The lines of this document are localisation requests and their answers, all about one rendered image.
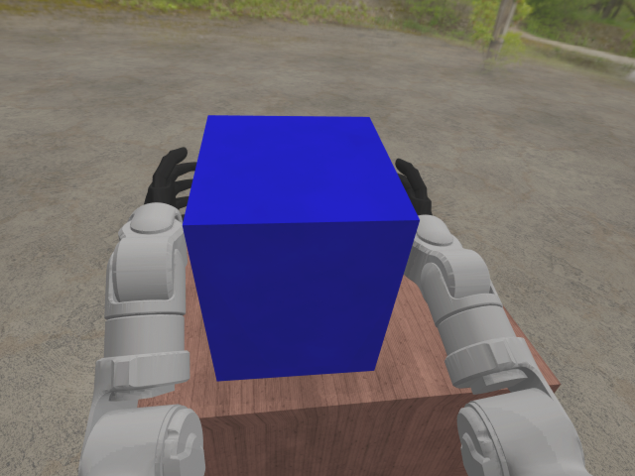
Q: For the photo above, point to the robot left hand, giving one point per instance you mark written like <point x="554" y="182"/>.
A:
<point x="164" y="188"/>

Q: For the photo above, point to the robot left forearm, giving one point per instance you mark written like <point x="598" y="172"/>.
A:
<point x="145" y="300"/>

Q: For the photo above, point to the robot right hand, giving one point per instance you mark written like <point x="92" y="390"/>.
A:
<point x="414" y="187"/>

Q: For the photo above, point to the right robot upper arm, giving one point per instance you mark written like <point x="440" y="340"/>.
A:
<point x="523" y="433"/>

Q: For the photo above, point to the left robot upper arm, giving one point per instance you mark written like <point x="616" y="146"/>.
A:
<point x="150" y="441"/>

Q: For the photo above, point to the pedestal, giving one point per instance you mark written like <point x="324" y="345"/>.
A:
<point x="398" y="420"/>

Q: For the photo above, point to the carton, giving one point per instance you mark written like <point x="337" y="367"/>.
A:
<point x="299" y="231"/>

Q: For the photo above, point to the robot right forearm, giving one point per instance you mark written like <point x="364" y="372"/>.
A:
<point x="483" y="352"/>

